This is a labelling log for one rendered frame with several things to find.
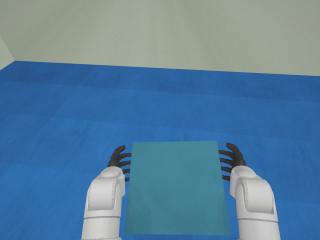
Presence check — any left robot hand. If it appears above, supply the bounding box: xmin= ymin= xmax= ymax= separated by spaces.
xmin=107 ymin=145 xmax=132 ymax=182

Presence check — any carton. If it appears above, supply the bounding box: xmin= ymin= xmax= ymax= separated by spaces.
xmin=124 ymin=141 xmax=231 ymax=235

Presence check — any left robot forearm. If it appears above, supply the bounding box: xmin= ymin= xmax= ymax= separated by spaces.
xmin=80 ymin=166 xmax=126 ymax=240

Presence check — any right robot hand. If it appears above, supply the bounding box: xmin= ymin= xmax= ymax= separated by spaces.
xmin=218 ymin=142 xmax=246 ymax=181

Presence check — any right robot forearm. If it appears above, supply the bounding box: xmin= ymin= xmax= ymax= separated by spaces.
xmin=229 ymin=165 xmax=281 ymax=240

